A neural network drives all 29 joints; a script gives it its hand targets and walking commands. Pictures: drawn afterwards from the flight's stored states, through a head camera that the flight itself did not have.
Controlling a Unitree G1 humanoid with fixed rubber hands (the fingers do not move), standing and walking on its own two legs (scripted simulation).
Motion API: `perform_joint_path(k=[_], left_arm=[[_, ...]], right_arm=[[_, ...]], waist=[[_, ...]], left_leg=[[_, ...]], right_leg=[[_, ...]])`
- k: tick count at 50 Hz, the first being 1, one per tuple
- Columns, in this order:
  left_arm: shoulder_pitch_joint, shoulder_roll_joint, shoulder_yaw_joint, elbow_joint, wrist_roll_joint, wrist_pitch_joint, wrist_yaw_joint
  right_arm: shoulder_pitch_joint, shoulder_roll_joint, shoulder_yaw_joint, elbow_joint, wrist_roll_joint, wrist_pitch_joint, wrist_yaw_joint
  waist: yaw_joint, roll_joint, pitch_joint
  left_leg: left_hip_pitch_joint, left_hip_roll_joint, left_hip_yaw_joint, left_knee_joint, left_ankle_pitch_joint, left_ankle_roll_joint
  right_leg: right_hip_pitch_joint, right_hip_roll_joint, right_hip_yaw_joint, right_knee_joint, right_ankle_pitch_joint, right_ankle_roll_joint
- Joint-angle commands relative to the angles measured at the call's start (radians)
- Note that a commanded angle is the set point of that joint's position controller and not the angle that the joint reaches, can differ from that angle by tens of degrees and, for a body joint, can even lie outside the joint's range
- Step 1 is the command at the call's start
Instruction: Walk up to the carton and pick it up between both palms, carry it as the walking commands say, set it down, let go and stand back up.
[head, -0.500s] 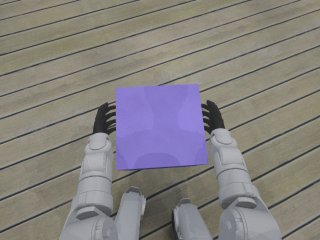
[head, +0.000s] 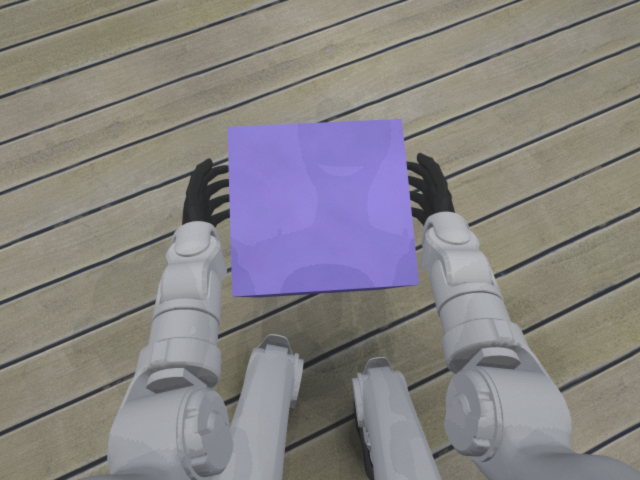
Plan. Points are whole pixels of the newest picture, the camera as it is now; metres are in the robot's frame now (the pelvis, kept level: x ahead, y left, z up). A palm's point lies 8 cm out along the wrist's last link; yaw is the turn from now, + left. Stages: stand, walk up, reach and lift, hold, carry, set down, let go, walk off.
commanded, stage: set down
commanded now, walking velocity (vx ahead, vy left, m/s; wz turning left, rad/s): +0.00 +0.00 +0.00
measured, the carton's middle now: (317, 224) +0.44 +0.05 -0.17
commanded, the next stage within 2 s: none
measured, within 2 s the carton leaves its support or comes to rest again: neither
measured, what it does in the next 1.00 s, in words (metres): lowers itself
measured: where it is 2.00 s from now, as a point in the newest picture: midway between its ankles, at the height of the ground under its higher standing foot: (318, 430)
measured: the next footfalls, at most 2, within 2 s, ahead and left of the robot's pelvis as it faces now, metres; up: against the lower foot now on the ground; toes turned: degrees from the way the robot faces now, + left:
none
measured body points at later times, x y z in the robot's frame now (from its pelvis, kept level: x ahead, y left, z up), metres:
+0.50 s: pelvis -0.02 -0.01 -0.07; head +0.26 +0.03 +0.29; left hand +0.43 +0.21 -0.18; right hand +0.48 -0.09 -0.18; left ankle +0.10 +0.13 -0.55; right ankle +0.04 -0.13 -0.55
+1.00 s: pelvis -0.03 +0.00 -0.13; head +0.29 +0.03 +0.18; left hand +0.45 +0.21 -0.27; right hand +0.50 -0.09 -0.26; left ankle +0.10 +0.13 -0.55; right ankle +0.04 -0.13 -0.55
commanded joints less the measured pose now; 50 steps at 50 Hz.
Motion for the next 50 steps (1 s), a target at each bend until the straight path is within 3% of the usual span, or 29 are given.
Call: perform_joint_path(k=[1,4,5,6,7,8,9,11,12,13,14,15,16,17,18,20,25,28,29,31,33,36,37,38,40,41,43,44,50], left_arm=[[-0.536,-0.893,-0.521,0.021,-0.099,-0.023,-0.234],[-0.543,-0.824,-0.488,0.022,-0.093,-0.011,-0.249],[-0.579,-0.861,-0.479,0.057,-0.103,-0.01,-0.25],[-0.581,-0.817,-0.448,0.046,-0.068,-0.015,-0.242],[-0.527,-0.881,-0.477,0.066,-0.087,-0.006,-0.239],[-0.625,-0.828,-0.426,0.081,-0.068,-0.005,-0.241],[-0.566,-0.8,-0.373,0.146,-0.032,0.005,-0.243],[-0.618,-0.787,-0.362,0.117,-0.039,-0.015,-0.244],[-0.559,-0.854,-0.41,0.155,-0.051,-0.005,-0.248],[-0.634,-0.823,-0.39,0.107,-0.056,-0.012,-0.253],[-0.657,-0.842,-0.416,0.091,-0.067,-0.013,-0.255],[-0.638,-0.835,-0.412,0.129,-0.074,-0.008,-0.258],[-0.628,-0.778,-0.401,0.087,-0.053,-0.016,-0.255],[-0.7,-0.774,-0.409,0.06,-0.077,-0.02,-0.26],[-0.64,-0.84,-0.433,0.089,-0.08,-0.008,-0.265],[-0.693,-0.78,-0.414,0.071,-0.081,-0.005,-0.265],[-0.75,-0.816,-0.453,0.053,-0.123,-0.004,-0.253],[-0.722,-0.783,-0.411,0.085,-0.082,-0.001,-0.237],[-0.78,-0.783,-0.386,0.096,-0.087,0.002,-0.232],[-0.786,-0.764,-0.392,0.065,-0.082,-0.007,-0.233],[-0.804,-0.788,-0.415,0.074,-0.098,-0.002,-0.228],[-0.788,-0.784,-0.36,0.152,-0.061,0.011,-0.239],[-0.815,-0.773,-0.383,0.103,-0.084,0.005,-0.238],[-0.84,-0.775,-0.371,0.127,-0.081,0.008,-0.235],[-0.819,-0.767,-0.343,0.185,-0.055,0.019,-0.232],[-0.833,-0.784,-0.334,0.175,-0.064,0.012,-0.235],[-0.864,-0.712,-0.322,0.143,-0.06,0.004,-0.235],[-0.897,-0.758,-0.358,0.132,-0.08,0.006,-0.236],[-0.942,-0.719,-0.375,0.092,-0.106,0.003,-0.24]], right_arm=[[-0.522,0.982,0.431,-0.05,0.095,-0.044,0.184],[-0.559,0.946,0.443,-0.062,0.111,-0.034,0.17],[-0.586,0.929,0.429,-0.039,0.094,-0.034,0.169],[-0.547,0.984,0.393,0.026,0.086,-0.027,0.17],[-0.584,0.92,0.409,-0.043,0.086,-0.036,0.163],[-0.603,0.919,0.381,0.027,0.089,-0.025,0.159],[-0.591,0.905,0.325,0.039,0.044,-0.033,0.15],[-0.603,0.927,0.314,0.064,0.034,-0.034,0.144],[-0.618,0.913,0.344,-0.014,0.074,-0.052,0.14],[-0.64,0.91,0.343,0.024,0.057,-0.04,0.143],[-0.66,0.908,0.359,-0.017,0.077,-0.054,0.13],[-0.689,0.882,0.347,-0.022,0.069,-0.058,0.129],[-0.673,0.904,0.371,-0.015,0.089,-0.058,0.123],[-0.671,0.898,0.355,0.005,0.07,-0.048,0.134],[-0.7,0.903,0.378,-0.021,0.089,-0.05,0.119],[-0.65,0.912,0.383,0.003,0.099,-0.044,0.124],[-0.739,0.89,0.384,-0.001,0.113,-0.039,0.129],[-0.767,0.897,0.367,-0.022,0.11,-0.048,0.137],[-0.72,0.805,0.322,0.054,0.074,-0.042,0.127],[-0.767,0.849,0.345,0.028,0.089,-0.038,0.124],[-0.795,0.848,0.335,0.023,0.089,-0.041,0.129],[-0.85,0.822,0.317,0.032,0.074,-0.035,0.138],[-0.863,0.856,0.358,0.017,0.11,-0.034,0.139],[-0.853,0.828,0.317,0.055,0.09,-0.031,0.132],[-0.89,0.806,0.282,0.089,0.075,-0.03,0.147],[-0.885,0.784,0.279,0.09,0.06,-0.03,0.146],[-0.927,0.77,0.268,0.094,0.074,-0.035,0.138],[-0.878,0.795,0.276,0.087,0.076,-0.035,0.136],[-0.951,0.792,0.318,0.068,0.093,-0.023,0.13]], waist=[[0.006,-0.027,-0.788],[0.055,-0.029,-0.836],[-0.001,-0.05,-0.787],[0.07,-0.017,-0.798],[0.021,-0.033,-0.765],[0.062,0.019,-0.732],[0.066,-0.016,-0.693],[0.036,-0.083,-0.748],[0.056,0.012,-0.743],[0.019,-0.046,-0.755],[0.06,-0.003,-0.814],[0.002,-0.025,-0.806],[0.097,0.004,-0.863],[-0.001,-0.054,-0.842],[0.048,0.016,-0.894],[0.061,-0.025,-0.88],[0.03,0.01,-0.881],[0.068,0.025,-0.888],[0.033,0.028,-0.831],[0.059,-0.001,-0.86],[0.031,0.02,-0.878],[0.04,-0.006,-0.802],[0.091,0.026,-0.927],[0.04,-0.016,-0.831],[0.073,0.044,-0.786],[0.018,0.002,-0.79],[0.07,0.01,-0.841],[0.024,0.038,-0.843],[0.039,-0.013,-0.869]], left_leg=[[0.686,-0.062,0.176,-0.036,0.364,0.025],[0.644,-0.058,0.176,-0.003,0.329,0.023],[0.586,-0.054,0.176,-0.001,0.28,0.025],[0.588,-0.065,0.19,0.0,0.277,0.019],[0.594,-0.064,0.17,-0.011,0.25,0.018],[0.601,-0.055,0.192,0.019,0.211,0.023],[0.511,-0.065,0.186,0.016,0.222,0.026],[0.461,-0.058,0.191,0.041,0.232,0.028],[0.547,-0.066,0.203,0.033,0.262,0.026],[0.508,-0.063,0.185,0.054,0.235,0.03],[0.516,-0.066,0.209,0.084,0.297,0.022],[0.518,-0.054,0.184,0.089,0.285,0.024],[0.525,-0.063,0.208,0.103,0.339,0.015],[0.489,-0.056,0.194,0.113,0.316,0.014],[0.518,-0.061,0.216,0.118,0.326,0.007],[0.471,-0.055,0.22,0.136,0.305,0.011],[0.478,-0.052,0.213,0.18,0.278,0.011],[0.56,-0.052,0.206,0.177,0.317,0.004],[0.469,-0.05,0.22,0.21,0.297,-0.001],[0.442,-0.049,0.216,0.22,0.312,0.008],[0.451,-0.053,0.222,0.221,0.294,0.007],[0.385,-0.053,0.21,0.235,0.267,0.014],[0.473,-0.051,0.224,0.257,0.274,0.007],[0.413,-0.05,0.228,0.261,0.235,0.006],[0.409,-0.057,0.227,0.258,0.244,0.012],[0.434,-0.045,0.202,0.274,0.253,0.014],[0.394,-0.054,0.236,0.303,0.283,0.0],[0.449,-0.043,0.221,0.307,0.292,0.001],[0.355,-0.048,0.236,0.355,0.279,0.0]], right_leg=[[0.225,0.054,-0.121,-0.171,0.294,0.001],[0.214,0.054,-0.123,-0.107,0.292,0.014],[0.189,0.06,-0.142,-0.111,0.266,0.014],[0.219,0.062,-0.113,-0.106,0.248,0.004],[0.188,0.066,-0.138,-0.11,0.209,0.006],[0.118,0.063,-0.109,-0.101,0.156,-0.004],[0.123,0.061,-0.113,-0.094,0.178,0.005],[0.162,0.067,-0.133,-0.072,0.222,0.012],[0.169,0.065,-0.128,-0.089,0.239,0.007],[0.128,0.068,-0.135,-0.071,0.214,0.001],[0.167,0.063,-0.12,-0.069,0.27,0.002],[0.128,0.068,-0.148,-0.027,0.258,0.005],[0.14,0.061,-0.132,-0.013,0.298,0.008],[0.106,0.069,-0.151,-0.016,0.282,0.005],[0.165,0.068,-0.136,-0.015,0.305,0.008],[0.151,0.066,-0.143,0.011,0.3,0.01],[0.07,0.066,-0.153,0.067,0.235,-0.002],[-0.045,0.082,-0.174,0.093,0.203,0.0],[-0.038,0.067,-0.165,0.087,0.19,-0.013],[-0.027,0.073,-0.167,0.115,0.235,0.003],[0.013,0.073,-0.164,0.123,0.248,-0.004],[-0.061,0.079,-0.175,0.14,0.204,-0.002],[-0.042,0.07,-0.167,0.17,0.187,-0.002],[-0.085,0.075,-0.188,0.151,0.153,-0.002],[-0.154,0.075,-0.186,0.181,0.149,-0.006],[-0.198,0.077,-0.196,0.183,0.135,-0.003],[-0.177,0.072,-0.2,0.203,0.146,-0.008],[-0.199,0.076,-0.191,0.204,0.173,-0.01],[-0.123,0.07,-0.202,0.252,0.191,-0.003]])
